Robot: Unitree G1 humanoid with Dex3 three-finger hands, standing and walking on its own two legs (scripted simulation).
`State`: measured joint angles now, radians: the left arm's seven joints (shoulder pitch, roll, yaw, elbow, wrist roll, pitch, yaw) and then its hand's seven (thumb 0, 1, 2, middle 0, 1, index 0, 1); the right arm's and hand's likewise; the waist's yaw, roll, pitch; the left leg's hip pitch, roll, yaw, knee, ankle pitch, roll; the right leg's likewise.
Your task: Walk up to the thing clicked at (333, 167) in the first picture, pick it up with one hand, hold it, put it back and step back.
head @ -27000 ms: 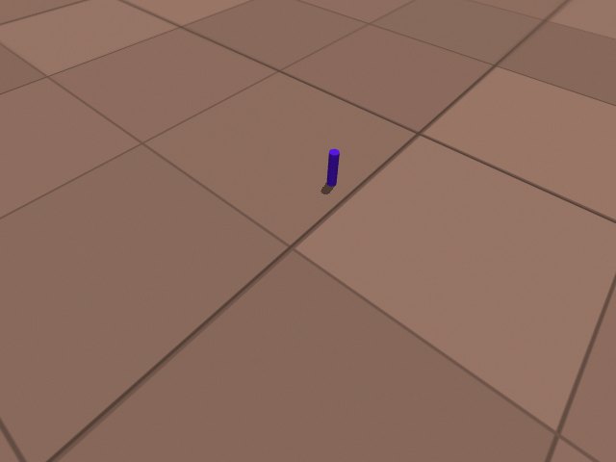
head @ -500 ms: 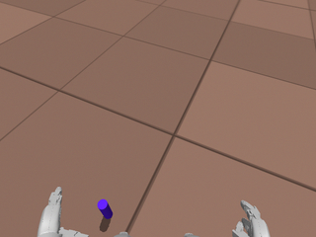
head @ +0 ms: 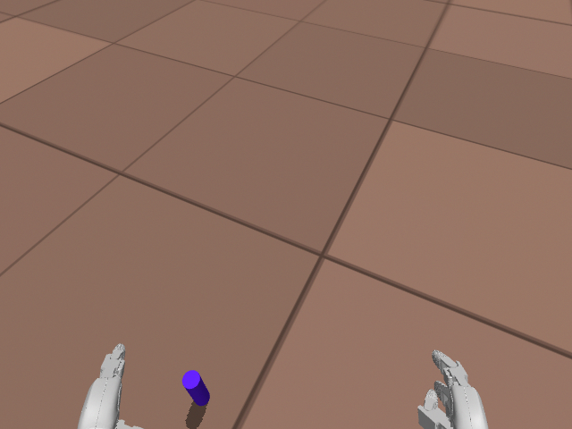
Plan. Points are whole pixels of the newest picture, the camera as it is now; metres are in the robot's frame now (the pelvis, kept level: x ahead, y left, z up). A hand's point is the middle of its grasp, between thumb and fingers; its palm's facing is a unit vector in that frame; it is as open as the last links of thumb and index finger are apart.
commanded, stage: home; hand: left
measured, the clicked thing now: (197, 389) +0.35 +0.24 -0.63
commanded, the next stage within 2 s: stand in 1.36 s
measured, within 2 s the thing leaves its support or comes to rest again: neither
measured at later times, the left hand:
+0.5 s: hand (155, 428) +0.15 +0.17 -0.05, palm faces +0.11 -0.95 -0.29, open 17.6 cm
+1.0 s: hand (149, 428) +0.15 +0.18 -0.05, palm faces +0.10 -0.95 -0.28, open 17.6 cm
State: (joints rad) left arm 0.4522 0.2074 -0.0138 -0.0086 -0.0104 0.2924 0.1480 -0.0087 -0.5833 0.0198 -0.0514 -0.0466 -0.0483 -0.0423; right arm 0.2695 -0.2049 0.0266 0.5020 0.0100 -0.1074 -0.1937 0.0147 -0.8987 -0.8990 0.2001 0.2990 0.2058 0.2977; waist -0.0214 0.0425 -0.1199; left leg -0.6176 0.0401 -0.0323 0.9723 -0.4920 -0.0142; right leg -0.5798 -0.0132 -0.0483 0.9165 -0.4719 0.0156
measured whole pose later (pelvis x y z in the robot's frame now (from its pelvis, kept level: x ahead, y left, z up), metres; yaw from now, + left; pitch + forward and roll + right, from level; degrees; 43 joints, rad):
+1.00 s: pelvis -0.02 +0.00 +0.00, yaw +0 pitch +7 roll -2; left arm 0.45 0.20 -0.01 0.02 -0.01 0.27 0.13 -0.01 -0.57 0.03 -0.05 -0.05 -0.05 -0.05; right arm 0.28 -0.20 0.03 0.52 0.01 -0.14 -0.19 0.02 -0.90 -0.90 0.20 0.30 0.20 0.30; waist -0.02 0.04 -0.10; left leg -0.61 0.04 -0.03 0.96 -0.46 -0.02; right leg -0.58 -0.01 -0.04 0.91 -0.44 0.01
